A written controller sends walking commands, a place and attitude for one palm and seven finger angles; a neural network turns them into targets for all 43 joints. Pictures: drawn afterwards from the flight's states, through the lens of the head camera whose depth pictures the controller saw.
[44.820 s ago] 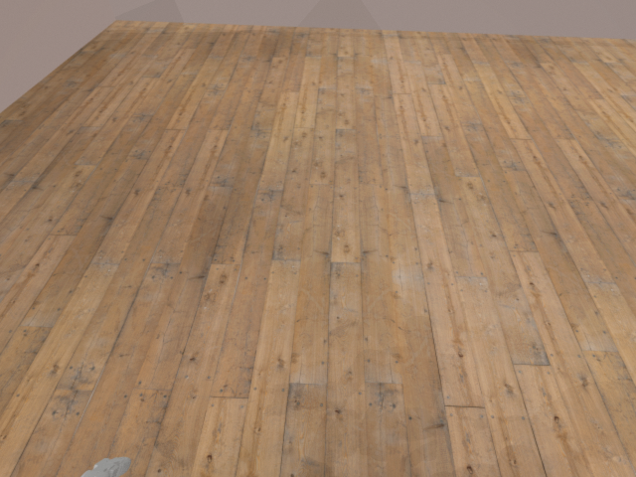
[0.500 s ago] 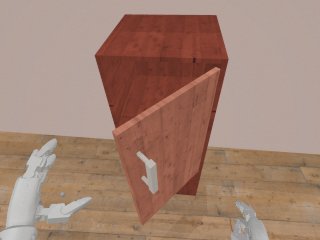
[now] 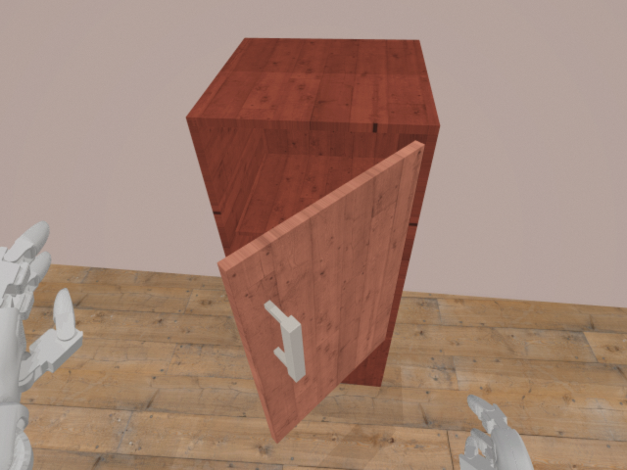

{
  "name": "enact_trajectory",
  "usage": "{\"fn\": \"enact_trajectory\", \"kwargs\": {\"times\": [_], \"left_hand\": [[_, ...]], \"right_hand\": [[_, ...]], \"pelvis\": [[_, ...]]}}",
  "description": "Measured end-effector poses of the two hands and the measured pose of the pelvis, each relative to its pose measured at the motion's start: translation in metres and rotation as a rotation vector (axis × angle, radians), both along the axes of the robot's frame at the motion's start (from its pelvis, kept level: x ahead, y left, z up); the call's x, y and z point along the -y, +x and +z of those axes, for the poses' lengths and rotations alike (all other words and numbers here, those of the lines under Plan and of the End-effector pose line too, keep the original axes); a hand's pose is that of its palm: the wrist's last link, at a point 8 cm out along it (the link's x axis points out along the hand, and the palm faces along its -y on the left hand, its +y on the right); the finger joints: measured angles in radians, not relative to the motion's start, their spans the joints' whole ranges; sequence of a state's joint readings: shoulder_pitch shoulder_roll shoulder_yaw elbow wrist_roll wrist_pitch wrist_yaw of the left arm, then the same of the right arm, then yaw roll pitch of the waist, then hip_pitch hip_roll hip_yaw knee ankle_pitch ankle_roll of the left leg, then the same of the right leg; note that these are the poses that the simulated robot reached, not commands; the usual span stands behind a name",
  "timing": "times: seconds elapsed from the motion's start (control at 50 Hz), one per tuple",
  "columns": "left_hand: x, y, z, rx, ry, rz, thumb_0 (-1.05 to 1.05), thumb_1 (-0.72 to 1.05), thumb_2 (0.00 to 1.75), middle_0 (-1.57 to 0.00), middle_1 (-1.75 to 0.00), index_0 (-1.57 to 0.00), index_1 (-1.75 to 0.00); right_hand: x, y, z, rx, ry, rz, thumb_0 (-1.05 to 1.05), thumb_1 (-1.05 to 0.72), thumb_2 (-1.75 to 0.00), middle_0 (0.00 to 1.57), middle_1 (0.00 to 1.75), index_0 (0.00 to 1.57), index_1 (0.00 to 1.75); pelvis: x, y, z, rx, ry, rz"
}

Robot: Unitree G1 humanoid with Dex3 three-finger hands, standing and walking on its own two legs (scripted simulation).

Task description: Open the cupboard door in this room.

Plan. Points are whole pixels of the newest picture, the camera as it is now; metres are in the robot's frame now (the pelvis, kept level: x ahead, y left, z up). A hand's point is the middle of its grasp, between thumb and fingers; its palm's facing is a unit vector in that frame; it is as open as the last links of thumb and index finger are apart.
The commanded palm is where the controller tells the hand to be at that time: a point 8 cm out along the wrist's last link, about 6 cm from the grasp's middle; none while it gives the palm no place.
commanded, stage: draw the hand back to the body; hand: left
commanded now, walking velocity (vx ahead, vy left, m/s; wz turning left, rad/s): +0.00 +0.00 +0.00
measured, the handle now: (285, 342) +0.29 +0.09 -0.01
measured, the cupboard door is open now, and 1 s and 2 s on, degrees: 49 49 49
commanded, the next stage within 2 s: step back with the hand held close in 0.22 s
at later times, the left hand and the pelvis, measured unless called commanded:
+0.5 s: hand (70, 337) +0.18 +0.26 +0.16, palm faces +0.45 -0.77 -0.46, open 7.4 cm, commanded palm +0.12 +0.29 +0.17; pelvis -0.02 -0.01 +0.00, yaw +0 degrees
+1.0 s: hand (23, 398) +0.12 +0.28 +0.15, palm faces +0.43 -0.76 -0.48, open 7.4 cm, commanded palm +0.06 +0.32 +0.17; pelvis -0.08 +0.02 -0.02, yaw +0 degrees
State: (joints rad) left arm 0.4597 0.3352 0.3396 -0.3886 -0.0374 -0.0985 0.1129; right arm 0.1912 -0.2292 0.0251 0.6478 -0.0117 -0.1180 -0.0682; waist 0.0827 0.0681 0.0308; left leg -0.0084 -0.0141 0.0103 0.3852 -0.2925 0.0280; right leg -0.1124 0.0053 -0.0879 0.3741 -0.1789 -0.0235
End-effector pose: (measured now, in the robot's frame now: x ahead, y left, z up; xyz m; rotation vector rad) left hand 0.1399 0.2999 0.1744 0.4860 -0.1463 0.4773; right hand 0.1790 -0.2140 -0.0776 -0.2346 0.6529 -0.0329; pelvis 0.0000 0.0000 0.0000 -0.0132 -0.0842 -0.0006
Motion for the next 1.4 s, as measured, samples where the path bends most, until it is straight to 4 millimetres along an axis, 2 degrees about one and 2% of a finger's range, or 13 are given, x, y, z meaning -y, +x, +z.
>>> {"fn": "enact_trajectory", "kwargs": {"times": [0.18, 0.36, 0.46, 0.56, 0.66, 0.82, 1.04, 1.16, 1.24, 1.3, 1.4], "left_hand": [[0.008, -0.005, -0.005, -0.022, -0.008, -0.020, 0.01, 0.87, 0.90, -0.21, -0.30, -0.21, -0.31], [0.011, -0.009, 0.000, 0.002, -0.001, -0.019, 0.01, 0.89, 0.90, -0.21, -0.30, -0.21, -0.31], [0.004, -0.006, 0.010, 0.040, 0.061, -0.027, 0.01, 0.89, 0.90, -0.21, -0.30, -0.21, -0.31], [0.007, -0.008, 0.002, -0.018, 0.072, -0.082, 0.01, 0.89, 0.90, -0.21, -0.30, -0.21, -0.31], [0.004, -0.018, -0.001, -0.049, 0.095, -0.120, 0.01, 0.89, 0.90, -0.21, -0.30, -0.21, -0.31], [-0.011, -0.041, 0.004, 0.010, 0.140, -0.096, 0.01, 0.88, 0.90, -0.22, -0.30, -0.21, -0.31], [-0.012, -0.062, -0.005, 0.086, 0.124, -0.109, 0.01, 0.88, 0.90, -0.21, -0.30, -0.21, -0.31], [-0.021, -0.069, -0.001, 0.099, 0.156, -0.112, 0.01, 0.88, 0.90, -0.22, -0.30, -0.21, -0.31], [-0.028, -0.076, 0.007, 0.109, 0.184, -0.078, 0.01, 0.88, 0.90, -0.22, -0.30, -0.21, -0.31], [-0.024, -0.078, 0.004, 0.087, 0.167, -0.082, 0.01, 0.89, 0.90, -0.21, -0.30, -0.21, -0.31], [0.002, -0.087, -0.003, 0.014, 0.137, -0.163, 0.01, 0.89, 0.90, -0.21, -0.30, -0.21, -0.31]], "right_hand": [[0.007, -0.011, -0.002, -0.013, -0.004, -0.019, 0.01, -0.90, -0.89, 0.20, 0.30, 0.20, 0.30], [0.008, -0.016, -0.002, -0.002, 0.005, -0.017, 0.01, -0.90, -0.89, 0.20, 0.30, 0.20, 0.30], [0.010, -0.020, 0.000, -0.018, 0.002, -0.030, 0.01, -0.90, -0.89, 0.20, 0.30, 0.20, 0.30], [0.019, -0.032, 0.000, -0.039, -0.023, -0.085, 0.01, -0.90, -0.89, 0.20, 0.30, 0.20, 0.30], [0.023, -0.049, -0.002, -0.064, -0.052, -0.134, 0.01, -0.90, -0.89, 0.20, 0.30, 0.20, 0.30], [0.014, -0.073, -0.003, -0.060, -0.063, -0.133, 0.01, -0.90, -0.89, 0.20, 0.30, 0.20, 0.29], [0.002, -0.102, -0.010, -0.060, -0.070, -0.110, 0.01, -0.90, -0.89, 0.20, 0.30, 0.20, 0.30], [-0.002, -0.121, -0.010, -0.092, -0.095, -0.125, 0.01, -0.90, -0.89, 0.20, 0.30, 0.20, 0.30], [-0.007, -0.122, -0.009, -0.112, -0.086, -0.100, 0.01, -0.90, -0.89, 0.20, 0.30, 0.20, 0.30], [-0.008, -0.117, -0.009, -0.108, -0.071, -0.067, 0.01, -0.90, -0.89, 0.20, 0.30, 0.20, 0.30], [-0.005, -0.111, -0.004, -0.040, -0.026, -0.042, 0.01, -0.90, -0.89, 0.20, 0.30, 0.20, 0.30]], "pelvis": [[0.004, -0.004, 0.000, 0.011, 0.001, -0.004], [0.007, -0.010, 0.001, 0.019, 0.003, -0.004], [0.008, -0.018, 0.000, -0.030, -0.006, 0.008], [0.001, -0.026, -0.002, -0.073, -0.002, 0.000], [-0.007, -0.037, -0.004, -0.084, 0.008, -0.005], [-0.015, -0.060, -0.010, -0.079, 0.018, -0.010], [-0.020, -0.085, -0.022, -0.083, -0.001, -0.005], [-0.025, -0.090, -0.019, -0.083, -0.017, 0.023], [-0.022, -0.089, -0.015, -0.118, -0.020, 0.032], [-0.018, -0.098, -0.013, -0.129, -0.005, 0.007], [-0.008, -0.123, -0.013, -0.109, 0.013, -0.013]]}}
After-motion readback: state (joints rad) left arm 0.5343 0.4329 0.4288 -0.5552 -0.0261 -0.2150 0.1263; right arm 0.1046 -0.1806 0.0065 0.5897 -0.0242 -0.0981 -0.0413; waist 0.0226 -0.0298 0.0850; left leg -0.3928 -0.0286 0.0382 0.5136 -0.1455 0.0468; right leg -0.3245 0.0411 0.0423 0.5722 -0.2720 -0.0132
